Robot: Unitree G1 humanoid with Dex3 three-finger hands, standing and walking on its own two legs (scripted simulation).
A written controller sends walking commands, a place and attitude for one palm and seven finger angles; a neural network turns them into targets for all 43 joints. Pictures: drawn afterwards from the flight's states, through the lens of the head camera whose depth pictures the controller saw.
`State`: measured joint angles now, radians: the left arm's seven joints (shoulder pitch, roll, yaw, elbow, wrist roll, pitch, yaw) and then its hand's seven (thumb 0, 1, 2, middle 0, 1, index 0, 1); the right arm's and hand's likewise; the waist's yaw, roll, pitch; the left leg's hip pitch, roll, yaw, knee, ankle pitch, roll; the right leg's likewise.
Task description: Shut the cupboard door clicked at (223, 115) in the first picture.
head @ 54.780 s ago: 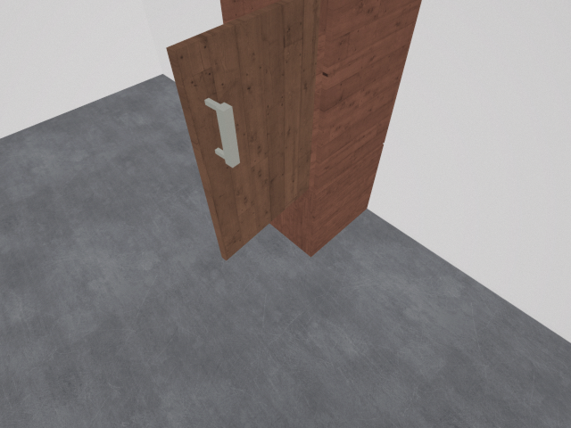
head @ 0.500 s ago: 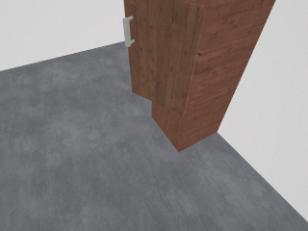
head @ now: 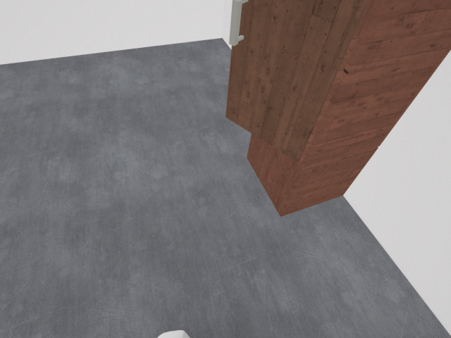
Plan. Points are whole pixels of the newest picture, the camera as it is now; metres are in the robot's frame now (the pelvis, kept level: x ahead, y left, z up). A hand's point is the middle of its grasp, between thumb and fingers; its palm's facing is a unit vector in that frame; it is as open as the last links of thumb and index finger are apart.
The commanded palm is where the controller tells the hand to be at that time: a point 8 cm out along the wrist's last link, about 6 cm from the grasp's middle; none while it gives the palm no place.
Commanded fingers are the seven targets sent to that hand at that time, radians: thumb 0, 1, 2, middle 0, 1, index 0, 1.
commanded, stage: walk to a spot facing it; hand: left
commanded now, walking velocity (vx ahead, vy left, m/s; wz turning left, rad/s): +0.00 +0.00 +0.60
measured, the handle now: (239, 21) +0.97 -0.01 +0.10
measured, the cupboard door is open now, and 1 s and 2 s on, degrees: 27 27 27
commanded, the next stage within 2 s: none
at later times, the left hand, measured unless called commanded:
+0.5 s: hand out of the picture +0.06 +0.21 -0.13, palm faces +0.26 -0.92 -0.30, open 7.4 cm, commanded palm none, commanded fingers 0.00 0.90 0.90 -0.20 -0.30 -0.20 -0.30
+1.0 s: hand out of the picture -0.11 +0.17 -0.17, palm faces +0.59 -0.77 -0.23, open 7.4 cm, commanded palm none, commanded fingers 0.00 0.90 0.90 -0.20 -0.30 -0.20 -0.30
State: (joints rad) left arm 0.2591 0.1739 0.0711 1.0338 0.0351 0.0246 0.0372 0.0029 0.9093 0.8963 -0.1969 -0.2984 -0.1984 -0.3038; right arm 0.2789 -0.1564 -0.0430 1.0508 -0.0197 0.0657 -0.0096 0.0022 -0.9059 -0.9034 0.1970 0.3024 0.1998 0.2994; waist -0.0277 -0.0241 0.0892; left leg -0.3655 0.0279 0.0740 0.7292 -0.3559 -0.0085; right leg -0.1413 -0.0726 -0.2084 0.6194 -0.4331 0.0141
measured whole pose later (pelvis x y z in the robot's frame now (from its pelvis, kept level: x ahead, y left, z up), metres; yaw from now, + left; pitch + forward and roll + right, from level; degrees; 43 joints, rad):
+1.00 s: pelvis -0.01 -0.02 +0.01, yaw +35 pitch +0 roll +0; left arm 0.27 0.26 0.08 0.93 0.03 0.07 0.00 0.01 0.91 0.90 -0.20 -0.30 -0.20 -0.30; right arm 0.14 -0.21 -0.04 0.86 -0.03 0.02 0.01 0.00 -0.91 -0.90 0.20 0.30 0.20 0.30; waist 0.01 -0.06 0.10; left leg -0.29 -0.01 0.05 0.63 -0.34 0.05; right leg -0.41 -0.12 -0.08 1.08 -0.52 0.05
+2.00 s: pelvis +0.17 +0.24 +0.01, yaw +68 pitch +0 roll -2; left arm 0.26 0.23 0.08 0.96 0.04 0.00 -0.01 0.01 0.92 0.90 -0.19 -0.30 -0.19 -0.30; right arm 0.15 -0.20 -0.02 0.90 -0.03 -0.05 -0.01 0.00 -0.91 -0.90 0.20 0.30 0.20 0.30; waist 0.02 -0.04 0.10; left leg -0.30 -0.05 0.10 0.55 -0.25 0.12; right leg -0.51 -0.14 -0.04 1.23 -0.31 0.04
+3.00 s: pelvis +0.26 +0.49 +0.02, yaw +44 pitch +1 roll -1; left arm 0.20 0.29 0.12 0.89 0.02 0.07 -0.02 0.01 0.91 0.90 -0.19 -0.30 -0.20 -0.30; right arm 0.11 -0.17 0.00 0.84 -0.03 0.01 -0.03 0.00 -0.90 -0.90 0.20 0.30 0.20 0.30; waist 0.04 -0.06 0.07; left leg -0.26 0.07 0.06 0.54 -0.30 -0.02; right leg -0.49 0.04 0.04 1.09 -0.50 0.04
